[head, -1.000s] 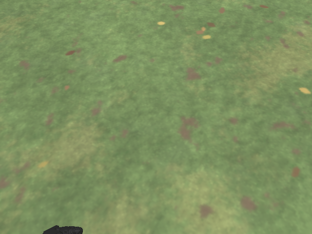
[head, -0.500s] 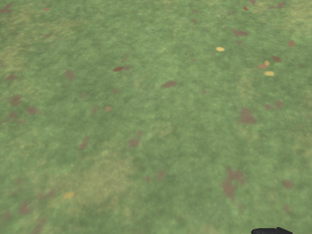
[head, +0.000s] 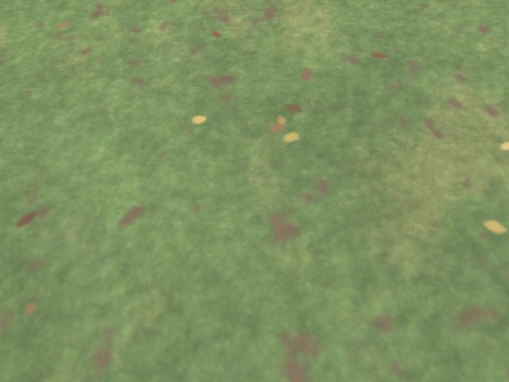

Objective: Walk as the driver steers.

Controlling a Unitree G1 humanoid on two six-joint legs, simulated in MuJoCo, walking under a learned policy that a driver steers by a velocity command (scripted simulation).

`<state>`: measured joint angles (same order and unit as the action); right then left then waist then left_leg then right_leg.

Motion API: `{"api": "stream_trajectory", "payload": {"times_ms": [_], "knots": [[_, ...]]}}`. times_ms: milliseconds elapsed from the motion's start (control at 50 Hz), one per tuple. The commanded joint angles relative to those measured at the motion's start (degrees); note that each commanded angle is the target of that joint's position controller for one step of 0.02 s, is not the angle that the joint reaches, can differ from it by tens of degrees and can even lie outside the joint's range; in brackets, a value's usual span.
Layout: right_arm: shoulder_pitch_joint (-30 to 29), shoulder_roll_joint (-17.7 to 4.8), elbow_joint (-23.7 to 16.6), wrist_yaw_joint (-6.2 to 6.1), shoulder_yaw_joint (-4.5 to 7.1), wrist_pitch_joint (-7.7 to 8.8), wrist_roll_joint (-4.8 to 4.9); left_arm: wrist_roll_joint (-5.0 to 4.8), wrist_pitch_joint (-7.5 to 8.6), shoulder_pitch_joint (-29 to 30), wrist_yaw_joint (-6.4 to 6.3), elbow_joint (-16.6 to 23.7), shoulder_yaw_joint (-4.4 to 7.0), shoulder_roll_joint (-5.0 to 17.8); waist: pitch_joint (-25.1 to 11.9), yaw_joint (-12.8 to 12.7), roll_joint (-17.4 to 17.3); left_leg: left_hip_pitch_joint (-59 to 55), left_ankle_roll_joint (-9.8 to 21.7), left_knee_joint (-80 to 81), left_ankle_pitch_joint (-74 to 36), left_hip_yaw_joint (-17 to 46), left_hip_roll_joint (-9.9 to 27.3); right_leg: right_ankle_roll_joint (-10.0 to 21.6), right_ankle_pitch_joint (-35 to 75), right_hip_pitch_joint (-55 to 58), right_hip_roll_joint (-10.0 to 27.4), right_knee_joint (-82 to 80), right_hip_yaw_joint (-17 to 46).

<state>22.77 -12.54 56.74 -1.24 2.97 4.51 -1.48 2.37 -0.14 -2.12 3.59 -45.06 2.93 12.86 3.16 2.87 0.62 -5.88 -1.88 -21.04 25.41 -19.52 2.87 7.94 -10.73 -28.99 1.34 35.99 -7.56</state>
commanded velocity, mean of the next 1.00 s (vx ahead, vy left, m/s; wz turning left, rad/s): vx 0.28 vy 0.00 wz -0.54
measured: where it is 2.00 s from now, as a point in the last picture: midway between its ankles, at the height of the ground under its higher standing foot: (339, 329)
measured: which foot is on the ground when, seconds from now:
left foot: down 0.00-0.04, up 0.06-0.52, down 0.54-0.98, up 1.00-1.00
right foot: up 0.00-0.00, down 0.02-0.54, up 0.56-0.96, down 0.98-1.00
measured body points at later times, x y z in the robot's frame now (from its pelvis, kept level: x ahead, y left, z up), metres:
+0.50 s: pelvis +0.26 -0.02 +0.01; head +0.30 -0.04 +0.46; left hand +0.32 +0.26 -0.11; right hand +0.41 -0.30 -0.09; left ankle +0.44 +0.05 -0.70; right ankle +0.12 -0.07 -0.72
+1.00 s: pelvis +0.33 -0.04 +0.01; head +0.33 -0.07 +0.46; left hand +0.59 +0.10 -0.09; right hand +0.26 -0.32 -0.13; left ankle +0.45 +0.04 -0.72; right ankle +0.29 -0.13 -0.73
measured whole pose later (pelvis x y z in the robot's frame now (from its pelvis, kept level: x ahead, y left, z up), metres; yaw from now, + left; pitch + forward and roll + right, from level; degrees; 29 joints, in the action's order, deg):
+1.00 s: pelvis +0.33 -0.04 +0.01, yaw -33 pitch +0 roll +1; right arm 13.6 -16.1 45.5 -0.1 2.6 -1.7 -1.3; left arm 1.8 -2.9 -10.3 1.4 -41.6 1.8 14.3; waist 1.8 1.3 -1.8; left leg 20.4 -0.1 -34.1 16.3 -9.6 5.1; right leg 2.4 -17.0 -16.1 -1.1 32.5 -0.2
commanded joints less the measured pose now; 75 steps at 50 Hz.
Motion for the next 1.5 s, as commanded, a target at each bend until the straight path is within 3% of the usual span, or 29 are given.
{"api": "stream_trajectory", "payload": {"times_ms": [20, 40, 60, 100, 160, 340, 440, 520, 540, 560, 580, 620, 640, 800, 940, 960, 980, 1000, 1020, 1060, 1120, 1180, 1240, 1340, 1360, 1400, 1420, 1460, 1500], "knots": [[-0.84, -11.58, -3.43, -0.01, 2.44, -1.07, 0.10, 0.49, 1.46, -18.98, -1.59, -2.85, 3.46, 8.18, -10.37, -10.96, -1.99, 8.69, 5.68, -29.96, -53.74, 2.61, 12.01, 5.10, -3.94, 23.69, -5.31, -6.64, 0.97], [0.38, -5.41, -7.02, 0.55, 1.08, -0.85, 0.85, 0.90, 1.58, -22.08, -2.48, -3.15, 5.44, 15.65, -15.39, -9.87, 9.20, 30.61, 2.47, -50.30, -18.30, 2.82, 5.74, 11.12, -10.29, 40.26, 11.15, -9.90, 25.87], [-3.32, -6.94, -10.44, 1.35, 1.48, 0.04, 0.50, -0.92, 1.02, -21.24, -2.56, -1.75, 5.95, 18.99, -19.44, -8.91, 10.41, 44.38, 0.47, -61.55, 6.57, 15.21, -4.01, 16.52, -6.52, 45.75, 18.98, -20.07, 52.26], [-9.47, -7.09, -11.48, 1.57, 1.07, 1.20, 0.88, -1.78, 0.73, -16.94, -3.26, -2.48, 4.75, 14.13, -6.20, -7.12, 0.68, 49.00, 1.66, -57.17, -5.21, 20.40, 2.25, 12.51, 3.06, 34.14, 15.81, -20.83, 35.36], [-5.80, -6.54, -9.91, 1.39, 1.10, -0.63, -1.28, -2.48, 2.05, -11.51, -3.65, -1.65, 3.08, 8.74, -3.97, -1.44, -0.35, 38.47, 0.65, -46.96, -8.53, 21.20, 4.88, 8.00, 17.17, 21.76, 7.97, -21.86, 23.41], [-21.29, -5.74, -15.92, 2.31, 0.30, -2.68, -0.91, -2.36, 3.30, -21.43, -3.44, -2.58, 3.36, 10.81, -1.01, -6.20, 2.49, 46.05, -1.96, -25.85, -21.44, 20.30, 2.66, 6.29, 15.39, 24.50, 5.02, -23.73, 24.42], [-25.37, -5.63, -18.14, 1.99, -0.55, -1.45, 0.05, -1.80, 2.24, -24.12, -4.28, -2.83, 3.35, 11.40, -2.16, -7.61, 3.84, 39.72, -0.21, -16.26, -22.70, 19.18, -2.89, 3.02, 39.30, 27.30, 3.69, -13.87, 23.28], [-11.23, -9.81, -14.81, 0.45, 0.61, 0.23, -0.14, -2.22, 2.44, -17.55, -4.52, -0.46, 3.72, 12.85, -6.66, 0.08, 3.66, 17.78, 3.53, -2.59, -27.16, 20.53, -4.68, -2.55, 40.96, 22.83, -0.46, 1.45, 25.41], [-3.99, -13.04, -14.22, -0.21, 1.25, 1.13, -0.93, -3.26, 3.08, -17.33, -4.21, 1.51, 2.95, 10.10, -13.15, 2.46, -0.90, 3.67, 5.92, -3.17, -40.00, 28.28, 5.85, -4.34, 25.28, 15.59, -3.42, 14.42, 23.55], [-3.95, -17.37, -15.67, -0.13, 1.85, 0.49, -1.32, -5.36, 2.60, -27.47, -5.01, 2.26, 1.95, 4.03, -22.51, -2.54, -14.54, -10.85, 14.01, -7.92, -71.45, 46.46, 26.64, -5.72, -28.41, 2.54, -12.49, 32.47, 15.28], [-4.67, -14.86, -16.12, 0.23, 2.01, -0.82, 0.75, -2.85, 1.39, -29.99, -5.72, 0.53, 2.81, 10.22, -26.27, -2.91, -10.71, -6.17, 17.44, -6.98, -67.83, 51.91, 26.68, -5.42, -26.93, 1.14, -9.02, 38.84, 14.00], [-11.89, -6.38, -17.42, 0.04, -0.49, -1.65, 0.95, -1.22, -0.14, -22.30, -4.72, 0.50, 3.29, 10.74, -12.54, -3.79, -4.37, 7.46, 13.99, -1.96, -51.54, 36.86, 18.00, -6.98, -19.15, -0.34, -4.96, 37.13, 12.88], [-13.35, -5.89, -17.55, -0.28, -0.82, -1.95, 0.61, -1.03, -0.94, -20.59, -3.96, 0.99, 3.25, 9.88, -9.54, -4.12, -6.72, 11.23, 12.69, 0.05, -47.47, 32.29, 15.17, -7.93, -17.20, -0.24, -3.62, 35.82, 12.43], [-13.32, -9.06, -16.58, -0.35, 0.45, -2.84, -0.21, -0.88, -4.24, -14.62, -1.73, 4.50, 1.86, 7.03, -7.42, -4.48, -9.50, 21.20, 13.99, 5.74, -27.91, 20.82, 13.61, -9.09, -10.79, 4.26, -1.06, 22.49, 8.29], [-11.96, -12.07, -15.12, 0.93, 1.48, -5.19, 0.48, -0.93, -2.92, -13.90, -1.93, 5.18, 0.41, 6.13, -6.94, -4.66, -8.27, 24.63, 10.65, -0.22, -18.97, 19.22, 13.12, -5.68, -7.00, 19.32, -3.31, -5.04, 4.21], [-9.79, -11.22, -14.27, 1.16, 1.41, -5.59, 0.33, -0.69, -2.24, -14.45, -2.13, 4.92, 0.40, 7.04, -5.98, -4.75, -4.93, 27.23, 7.22, -3.19, -16.49, 17.85, 11.65, -4.90, -3.40, 22.78, -2.22, -12.99, 7.58], [-6.74, -6.48, -14.75, 1.83, 0.37, -5.85, -0.15, 0.01, -1.49, -13.89, -2.69, 5.80, 0.68, 10.53, -6.30, -3.08, 9.01, 31.77, 2.44, -15.45, -5.19, 11.92, 6.11, -3.07, -4.70, 25.06, 11.10, -23.43, 24.96], [-8.63, -4.91, -16.78, 1.18, -0.30, -6.57, 0.61, -0.32, -1.49, -10.87, -3.18, 7.07, 1.85, 16.00, -2.79, -3.55, 17.29, 34.80, 0.65, -20.04, 7.54, 13.47, -1.54, 4.34, 2.92, 15.61, 20.63, -25.21, 34.89], [-11.33, -7.97, -16.14, 0.87, 0.36, -7.45, 0.70, -0.09, -1.19, -10.84, -3.54, 6.35, 1.34, 12.48, -1.59, -4.68, 10.32, 31.30, 0.65, -26.05, 5.17, 18.77, 0.35, 5.71, 4.15, 12.63, 17.99, -24.10, 30.49], [-8.31, -7.60, -13.90, 1.34, 0.71, -7.59, 1.40, -0.33, -0.87, -5.13, -3.87, 6.15, -0.25, 8.39, -1.38, -0.75, 8.21, 29.34, 1.23, -27.34, -1.11, 19.59, -0.48, 2.96, 8.02, 12.94, 11.23, -23.03, 21.47], [-5.35, -7.14, -11.44, 1.34, 0.72, -7.11, -0.03, -1.34, 0.06, -7.14, -4.45, 4.91, -1.08, 6.14, -6.28, -1.46, 6.67, 27.34, 0.83, -26.46, -2.75, 18.56, -1.25, 2.53, 15.58, 20.44, 8.79, -20.54, 17.37], [-10.01, -7.05, -12.71, 2.02, 0.54, -6.54, -0.52, -1.26, -0.28, -13.32, -4.26, 1.61, 0.16, 9.16, -3.38, -5.14, 7.83, 32.90, 1.12, -22.99, -1.29, 17.34, -1.89, 4.31, -12.45, 25.57, 10.20, -25.32, 23.70], [-11.51, -7.04, -13.18, 2.25, 0.59, -5.52, -0.33, -1.11, -0.01, -14.71, -4.17, 0.07, 0.78, 9.89, -0.60, -5.74, 6.51, 34.11, 2.27, -19.14, 0.41, 17.52, -1.88, 5.76, -18.33, 26.26, 12.12, -27.17, 27.27], [-2.63, -4.69, -9.18, 1.60, 0.26, -3.41, 0.07, -2.13, 0.90, -9.77, -3.74, -0.58, 1.55, 10.01, -0.66, 0.25, 3.64, 12.21, 6.39, -0.22, -8.89, 14.42, -4.43, 3.87, -18.94, 12.61, 8.26, -23.22, 22.16], [1.54, -5.78, -7.34, 1.22, 0.60, -2.90, -0.14, -2.12, 1.06, -8.44, -3.80, -0.27, 1.28, 8.33, -1.33, 2.05, 1.31, 2.13, 7.12, 1.51, -8.53, 17.43, -3.18, 1.91, -20.78, 4.19, 5.57, -18.00, 19.79], [8.76, -15.66, -6.14, 0.64, 2.70, -2.06, 0.24, -1.52, 2.15, -2.44, -3.29, 3.81, -0.43, 2.49, 1.84, 5.15, -15.09, -4.26, 13.55, 17.94, 20.05, 50.95, 19.09, -3.00, -18.53, -16.89, -5.79, 6.49, 5.39], [6.53, -13.74, -5.64, 0.70, 2.56, -2.21, -0.10, -0.05, 2.37, -0.91, -3.09, 4.14, 0.66, 7.18, 7.01, 3.25, -8.50, 2.93, 16.46, 18.30, 19.92, 52.22, 20.92, -2.81, -15.12, -17.40, -1.46, 12.61, 9.59], [-0.70, -9.45, -7.42, 1.18, 1.45, -1.42, 0.60, -0.70, 2.75, -6.89, -1.68, 0.84, 1.16, 7.92, 5.68, -1.70, -6.01, 3.89, 13.40, 18.09, 10.61, 42.58, 14.23, -3.82, -7.60, -14.77, 0.65, 15.97, 10.15], [-0.93, -8.00, -7.01, 1.20, 0.99, -0.35, 0.69, 0.08, 2.61, -7.82, -1.01, -0.63, 1.11, 7.35, 3.09, -2.12, -5.85, 3.06, 12.01, 17.50, -3.26, 34.20, 10.24, -5.06, -2.46, -13.26, 1.43, 18.65, 7.85]]}}
Keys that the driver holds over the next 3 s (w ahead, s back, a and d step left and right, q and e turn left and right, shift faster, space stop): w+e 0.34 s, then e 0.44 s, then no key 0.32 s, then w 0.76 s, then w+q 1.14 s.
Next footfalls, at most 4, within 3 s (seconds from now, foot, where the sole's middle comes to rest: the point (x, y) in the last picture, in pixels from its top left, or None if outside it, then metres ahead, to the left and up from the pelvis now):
0.02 right None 0.16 -0.07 -0.76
0.54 left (253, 370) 0.48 0.02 -0.76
0.98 right None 0.32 -0.15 -0.76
1.38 left None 0.43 0.01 -0.76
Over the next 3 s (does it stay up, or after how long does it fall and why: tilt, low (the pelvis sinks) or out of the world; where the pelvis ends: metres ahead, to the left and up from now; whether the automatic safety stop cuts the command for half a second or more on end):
stays up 1.09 -0.47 0.01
